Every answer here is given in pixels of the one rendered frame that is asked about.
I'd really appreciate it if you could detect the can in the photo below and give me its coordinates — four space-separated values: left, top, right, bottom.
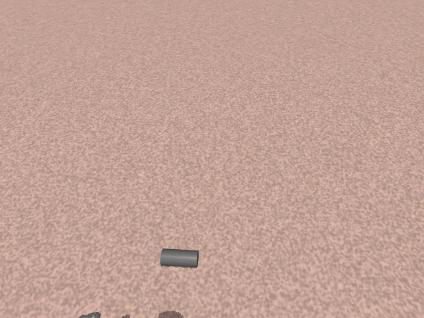
160 248 199 267

